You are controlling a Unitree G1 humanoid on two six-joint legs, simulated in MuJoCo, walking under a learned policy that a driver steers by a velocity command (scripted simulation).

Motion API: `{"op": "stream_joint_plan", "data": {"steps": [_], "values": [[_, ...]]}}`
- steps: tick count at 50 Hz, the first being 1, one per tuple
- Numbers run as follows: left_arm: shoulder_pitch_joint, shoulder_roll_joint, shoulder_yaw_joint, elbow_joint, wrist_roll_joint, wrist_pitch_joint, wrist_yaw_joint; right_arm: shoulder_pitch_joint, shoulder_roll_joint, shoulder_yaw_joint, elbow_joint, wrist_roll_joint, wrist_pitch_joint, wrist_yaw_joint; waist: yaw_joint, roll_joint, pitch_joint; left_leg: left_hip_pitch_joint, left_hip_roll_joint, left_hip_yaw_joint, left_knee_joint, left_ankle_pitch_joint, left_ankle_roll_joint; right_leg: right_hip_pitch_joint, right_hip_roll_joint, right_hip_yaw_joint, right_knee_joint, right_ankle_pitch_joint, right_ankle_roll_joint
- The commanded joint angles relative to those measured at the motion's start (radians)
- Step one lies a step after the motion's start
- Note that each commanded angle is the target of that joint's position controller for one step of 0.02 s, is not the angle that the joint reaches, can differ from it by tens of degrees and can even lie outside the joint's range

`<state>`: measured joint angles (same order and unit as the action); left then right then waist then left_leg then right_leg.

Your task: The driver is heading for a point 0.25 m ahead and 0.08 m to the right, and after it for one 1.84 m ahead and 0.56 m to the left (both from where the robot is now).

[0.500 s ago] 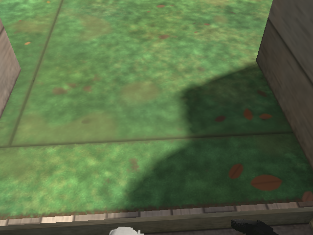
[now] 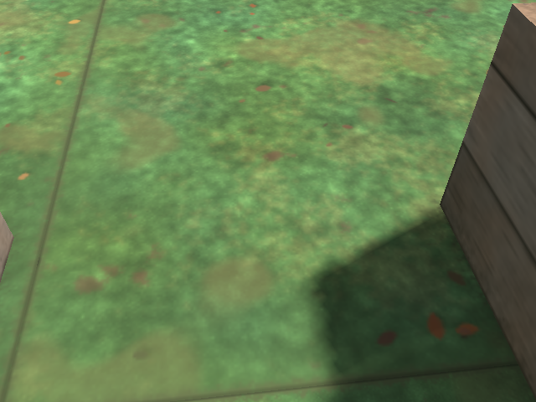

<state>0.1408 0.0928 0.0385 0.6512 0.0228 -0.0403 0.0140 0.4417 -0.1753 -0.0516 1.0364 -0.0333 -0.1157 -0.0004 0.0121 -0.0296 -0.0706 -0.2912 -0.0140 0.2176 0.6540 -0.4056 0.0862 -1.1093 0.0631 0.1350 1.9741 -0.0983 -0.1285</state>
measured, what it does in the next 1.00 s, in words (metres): climbs, turning left: right foot 0.17 m higher, then left foot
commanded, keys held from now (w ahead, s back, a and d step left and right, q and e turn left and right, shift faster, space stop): w+e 0.04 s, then q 0.96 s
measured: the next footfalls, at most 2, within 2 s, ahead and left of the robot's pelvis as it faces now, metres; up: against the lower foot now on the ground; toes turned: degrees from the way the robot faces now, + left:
right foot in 0.24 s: +0.34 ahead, -0.11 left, +0.17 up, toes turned -6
left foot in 0.76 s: +0.37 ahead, +0.12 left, +0.17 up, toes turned +19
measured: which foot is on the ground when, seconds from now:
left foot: down 0.00-0.26, up 0.28-0.74, down 0.76-1.00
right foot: up 0.00-0.22, down 0.24-0.76, up 0.78-1.00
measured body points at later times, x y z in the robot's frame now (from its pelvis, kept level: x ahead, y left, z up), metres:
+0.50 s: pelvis +0.23 -0.03 +0.16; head +0.26 -0.03 +0.61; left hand +0.29 +0.23 +0.02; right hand +0.39 -0.28 +0.05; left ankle +0.23 +0.11 -0.42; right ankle +0.30 -0.11 -0.55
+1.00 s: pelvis +0.31 +0.02 +0.19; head +0.32 +0.05 +0.64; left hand +0.38 +0.32 +0.08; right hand +0.52 -0.18 +0.11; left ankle +0.33 +0.11 -0.55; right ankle +0.37 -0.13 -0.47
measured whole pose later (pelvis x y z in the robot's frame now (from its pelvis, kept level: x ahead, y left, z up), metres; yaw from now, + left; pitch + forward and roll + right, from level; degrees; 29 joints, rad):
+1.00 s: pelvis +0.31 +0.02 +0.19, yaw +23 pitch +2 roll -2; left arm 0.12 0.25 0.06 0.68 0.03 0.01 0.02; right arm 0.28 -0.22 -0.07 0.61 -0.02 -0.01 -0.01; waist -0.03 -0.04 0.01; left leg -0.34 -0.06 -0.03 0.47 -0.16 0.08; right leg -0.55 -0.03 0.02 1.10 -0.36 0.06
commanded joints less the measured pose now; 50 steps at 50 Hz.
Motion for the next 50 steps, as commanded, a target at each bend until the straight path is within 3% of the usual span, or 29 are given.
{"op": "stream_joint_plan", "data": {"steps": [1,4,5,7,8,9,10,11,12,13,14,15,16,17,19,20,22,27,33,36,37,38,39,40,41,43,45,47,50], "values": [[-0.022,-0.021,-0.012,-0.054,0.014,0.03,0.019,-0.011,-0.053,0.007,-0.063,-0.006,-0.061,0.004,0.02,0.065,0.162,-0.015,0.262,-0.225,-0.409,0.24,0.048,-0.178,-0.004,-0.068,0.103,-0.085,0.002],[-0.257,-0.051,-0.045,-0.165,0.017,0.022,0.026,0.119,-0.059,0.01,-0.014,0.0,-0.059,0.004,-0.031,0.072,0.18,0.186,0.241,-0.188,-0.468,0.322,0.031,-0.359,-0.044,-0.141,0.04,-0.287,-0.023],[-0.277,-0.056,-0.054,-0.178,0.011,0.022,0.016,0.153,-0.022,0.021,-0.011,0.011,-0.046,-0.007,-0.034,0.082,0.173,0.19,0.214,-0.172,-0.469,0.394,0.021,-0.31,-0.062,-0.157,-0.055,-0.27,-0.016],[-0.252,-0.045,-0.073,-0.18,-0.009,0.027,-0.017,0.159,-0.034,0.021,-0.025,0.032,-0.014,-0.033,-0.034,0.104,0.127,0.204,0.197,-0.111,-0.595,0.701,0.06,-0.074,-0.146,-0.292,-0.407,-0.283,-0.018],[-0.289,-0.059,-0.077,-0.175,-0.02,0.03,-0.027,0.192,-0.036,0.019,-0.023,0.034,-0.002,-0.043,-0.083,0.067,0.095,0.2,0.192,-0.124,-0.613,0.883,0.069,0.073,-0.12,-0.364,-0.525,-0.29,-0.024],[-0.195,-0.077,-0.078,-0.154,-0.051,0.027,-0.031,0.147,-0.07,0.018,-0.056,0.03,-0.012,-0.045,-0.029,0.12,0.037,0.182,0.222,-0.1,-0.529,1.4,0.073,0.321,-0.071,-0.394,-0.673,-0.337,-0.049],[-0.093,-0.043,-0.056,-0.111,-0.072,0.029,-0.022,0.156,-0.139,-0.001,-0.067,0.04,-0.022,-0.042,0.01,0.177,-0.058,0.216,0.264,-0.121,-0.412,1.778,0.07,0.514,0.007,-0.419,-0.725,-0.342,-0.045],[0.084,0.005,-0.032,-0.061,-0.064,0.03,-0.01,0.126,-0.214,-0.018,-0.077,0.056,-0.04,-0.031,0.093,0.25,-0.155,0.296,0.284,-0.141,-0.242,1.89,0.059,0.652,0.023,-0.355,-0.843,-0.274,-0.065],[0.194,0.077,-0.007,-0.035,-0.034,0.023,0.001,0.072,-0.244,-0.028,-0.098,0.074,-0.058,-0.013,0.176,0.27,-0.235,0.269,0.252,-0.138,-0.038,1.703,0.022,0.823,-0.003,-0.213,-0.99,-0.203,-0.085],[0.282,0.181,0.021,0.0,0.007,0.014,0.018,0.151,-0.164,-0.011,-0.139,0.097,-0.069,0.013,0.166,0.06,-0.354,-0.069,0.129,-0.163,0.31,1.302,-0.028,1.115,-0.244,0.215,-1.112,-0.123,-0.209],[0.28,0.25,0.049,0.009,0.016,0.042,0.03,0.057,-0.168,-0.033,-0.156,0.082,-0.062,0.034,0.204,-0.135,-0.429,-0.17,-0.107,-0.206,0.842,0.203,-0.059,1.094,-0.414,0.631,-1.484,0.068,-0.329],[0.15,0.264,0.054,-0.006,0.003,0.041,0.017,0.066,-0.099,-0.04,-0.2,0.062,-0.044,0.042,0.098,-0.075,-0.388,-0.256,-0.067,-0.39,1.101,0.154,-0.059,0.99,-0.45,0.593,-1.516,0.058,-0.294],[0.067,0.195,0.04,0.023,-0.011,0.03,0.015,-0.002,-0.054,-0.033,-0.241,0.04,-0.007,0.035,0.039,0.046,-0.243,-0.338,-0.009,-0.332,1.111,0.211,-0.045,0.867,-0.426,0.469,-1.483,-0.125,-0.255],[0.04,0.143,0.033,0.07,-0.016,0.014,0.023,-0.079,-0.021,-0.033,-0.281,0.013,0.025,0.002,0.016,0.103,-0.051,-0.393,0.025,-0.307,1.072,0.212,-0.028,0.709,-0.409,0.355,-1.446,-0.221,-0.19],[0.004,0.059,0.012,0.118,-0.005,-0.025,0.023,-0.062,0.026,-0.022,-0.315,-0.012,0.064,-0.041,-0.069,0.076,0.065,-0.415,0.024,-0.329,1.126,0.208,-0.002,0.55,-0.357,0.195,-1.45,-0.229,-0.118],[0.002,0.056,0.013,0.141,0.002,-0.041,0.016,-0.023,0.033,-0.019,-0.313,0.002,0.088,-0.048,-0.102,0.062,0.08,-0.424,0.012,-0.338,1.113,0.202,0.004,0.526,-0.343,0.126,-1.459,-0.211,-0.096],[0.039,0.096,0.028,0.17,0.007,-0.068,0.001,0.006,0.034,-0.014,-0.337,-0.01,0.096,-0.055,-0.135,-0.002,0.089,-0.48,0.015,-0.349,1.02,0.19,0.001,0.57,-0.331,0.001,-1.517,-0.074,-0.065],[0.05,0.175,0.031,0.111,0.01,-0.073,0.031,-0.125,-0.055,-0.035,-0.366,0.039,0.126,-0.036,-0.068,-0.092,0.021,-0.391,0.059,-0.217,0.528,0.257,-0.056,0.795,-0.348,-0.229,-1.63,0.328,-0.05],[0.106,0.265,0.056,0.052,0.013,-0.036,0.028,-0.285,-0.087,-0.04,-0.439,0.025,0.141,0.019,0.018,-0.109,0.042,-0.207,0.058,-0.119,0.179,0.117,-0.027,0.896,-0.383,-0.282,-1.65,-0.09,-0.036],[0.101,0.285,0.059,0.042,0.001,-0.009,0.023,-0.281,-0.102,-0.046,-0.471,0.021,0.139,0.035,0.01,-0.104,0.101,-0.142,0.053,-0.107,0.014,0.055,-0.016,0.911,-0.414,-0.286,-1.603,-0.16,-0.01],[0.109,0.297,0.063,0.055,-0.007,0.002,0.021,-0.241,-0.099,-0.046,-0.465,0.019,0.125,0.038,-0.013,-0.067,0.091,-0.053,0.035,-0.111,-0.096,0.126,-0.007,0.886,-0.398,-0.315,-1.53,-0.144,0.024],[0.166,0.274,0.06,0.073,0.007,0.013,0.016,-0.159,-0.125,-0.052,-0.436,0.012,0.104,0.039,-0.031,0.049,0.052,0.065,0.031,-0.188,-0.202,0.193,-0.005,0.845,-0.34,-0.362,-1.371,-0.149,0.068],[0.142,0.216,0.045,0.027,-0.002,0.019,0.006,-0.115,-0.22,-0.073,-0.455,-0.005,0.084,0.028,-0.046,0.271,0.021,0.215,0.241,-0.515,-0.29,0.375,0.04,0.623,-0.238,-0.414,-1.112,-0.343,0.128],[0.066,0.209,0.038,-0.039,-0.013,0.023,0.015,-0.066,-0.285,-0.097,-0.476,0.021,0.086,0.005,-0.084,0.378,-0.027,0.24,0.38,-0.794,-0.334,0.533,0.194,0.454,-0.09,-0.27,-0.939,-0.578,0.175],[0.03,0.236,0.045,-0.035,-0.012,0.025,0.014,-0.029,-0.241,-0.089,-0.471,0.033,0.094,-0.005,-0.098,0.234,-0.069,0.265,0.368,-0.74,-0.321,0.549,0.235,0.448,-0.108,-0.159,-0.809,-0.542,0.183],[-0.012,0.211,0.037,-0.035,-0.007,0.006,0.004,-0.146,-0.189,-0.066,-0.503,0.013,0.112,-0.023,-0.058,0.143,-0.019,0.206,0.29,-0.628,-0.344,0.388,0.193,0.413,-0.136,-0.107,-0.806,-0.387,0.181],[-0.011,0.22,0.042,-0.027,0.016,0.012,0.0,-0.211,-0.158,-0.052,-0.52,0.017,0.108,-0.025,-0.024,0.117,-0.014,0.151,0.222,-0.55,-0.333,0.492,0.153,0.462,-0.132,-0.095,-0.831,-0.266,0.182],[0.014,0.213,0.04,-0.02,0.012,0.036,0.006,-0.2,-0.173,-0.052,-0.511,0.013,0.092,-0.015,-0.011,0.081,-0.046,0.139,0.204,-0.526,-0.314,0.556,0.151,0.494,-0.111,-0.103,-0.824,-0.235,0.185],[0.009,0.202,0.035,-0.033,0.012,0.048,0.004,-0.148,-0.182,-0.054,-0.499,0.016,0.079,-0.011,-0.023,0.115,-0.05,0.131,0.185,-0.55,-0.329,0.46,0.16,0.493,-0.087,-0.1,-0.878,-0.261,0.191]]}}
